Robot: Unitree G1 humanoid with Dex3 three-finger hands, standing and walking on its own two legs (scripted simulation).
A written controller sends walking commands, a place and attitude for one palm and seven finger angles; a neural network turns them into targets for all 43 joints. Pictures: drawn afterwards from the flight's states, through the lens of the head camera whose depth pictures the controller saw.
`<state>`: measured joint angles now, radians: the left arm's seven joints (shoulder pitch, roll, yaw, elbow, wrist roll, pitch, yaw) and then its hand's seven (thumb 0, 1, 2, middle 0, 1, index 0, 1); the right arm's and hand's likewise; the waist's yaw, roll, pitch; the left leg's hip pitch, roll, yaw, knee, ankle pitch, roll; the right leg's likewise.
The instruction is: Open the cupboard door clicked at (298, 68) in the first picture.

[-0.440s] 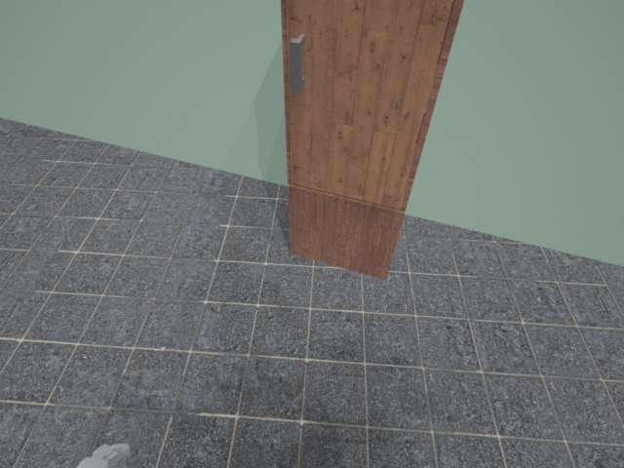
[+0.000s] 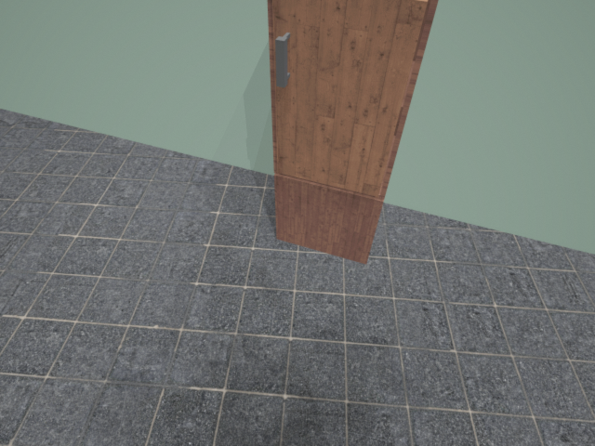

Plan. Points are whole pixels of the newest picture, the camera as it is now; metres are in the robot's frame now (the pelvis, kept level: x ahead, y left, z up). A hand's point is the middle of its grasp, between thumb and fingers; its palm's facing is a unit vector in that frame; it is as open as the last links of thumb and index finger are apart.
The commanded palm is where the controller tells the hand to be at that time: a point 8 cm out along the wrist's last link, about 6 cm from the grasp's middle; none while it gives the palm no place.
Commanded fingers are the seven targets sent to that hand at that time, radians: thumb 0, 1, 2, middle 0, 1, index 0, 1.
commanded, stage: stand and wait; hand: left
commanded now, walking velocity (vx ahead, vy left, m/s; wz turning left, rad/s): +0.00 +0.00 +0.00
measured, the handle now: (284, 59) +1.02 +0.10 +0.06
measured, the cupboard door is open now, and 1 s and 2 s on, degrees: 0 0 0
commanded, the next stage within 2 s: look at it before walking up in 0.38 s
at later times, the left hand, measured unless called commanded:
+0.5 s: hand out of the picture +0.08 +0.24 -0.15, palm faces -0.04 -0.94 -0.34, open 7.4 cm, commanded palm none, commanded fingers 0.00 0.90 0.90 -0.20 -0.30 -0.20 -0.30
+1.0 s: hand out of the picture +0.08 +0.23 -0.15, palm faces -0.04 -0.94 -0.33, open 7.4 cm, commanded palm none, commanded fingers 0.00 0.90 0.90 -0.20 -0.30 -0.20 -0.30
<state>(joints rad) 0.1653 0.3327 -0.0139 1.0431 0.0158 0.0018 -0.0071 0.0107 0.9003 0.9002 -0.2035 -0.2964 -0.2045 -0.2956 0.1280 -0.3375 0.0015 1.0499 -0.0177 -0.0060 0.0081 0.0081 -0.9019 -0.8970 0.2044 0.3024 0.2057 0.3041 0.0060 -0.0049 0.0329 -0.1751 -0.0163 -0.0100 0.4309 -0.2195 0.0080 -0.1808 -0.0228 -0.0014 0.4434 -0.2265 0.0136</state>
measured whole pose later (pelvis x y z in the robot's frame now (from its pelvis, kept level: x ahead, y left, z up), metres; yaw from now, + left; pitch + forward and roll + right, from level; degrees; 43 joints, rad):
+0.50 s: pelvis +0.00 -0.01 +0.00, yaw +0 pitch -2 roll +0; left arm 0.13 0.33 -0.01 1.08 0.01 -0.01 0.00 0.01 0.90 0.90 -0.20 -0.30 -0.20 -0.30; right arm 0.14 -0.34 0.00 1.11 -0.01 -0.01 0.01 0.01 -0.90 -0.90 0.20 0.30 0.20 0.30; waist 0.00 0.00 0.03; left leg -0.16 0.00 -0.01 0.39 -0.19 -0.01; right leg -0.17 -0.01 0.00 0.41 -0.20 0.00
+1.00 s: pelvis +0.01 -0.01 +0.00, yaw +0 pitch -2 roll +0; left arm 0.14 0.34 -0.01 1.09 0.01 -0.01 -0.01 0.01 0.90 0.90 -0.20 -0.30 -0.20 -0.30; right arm 0.12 -0.34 0.01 1.11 -0.01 -0.01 0.00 0.01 -0.90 -0.90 0.20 0.30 0.20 0.30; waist 0.00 0.00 0.04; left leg -0.14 0.01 -0.01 0.36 -0.20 -0.01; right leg -0.15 0.00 0.00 0.38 -0.21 -0.01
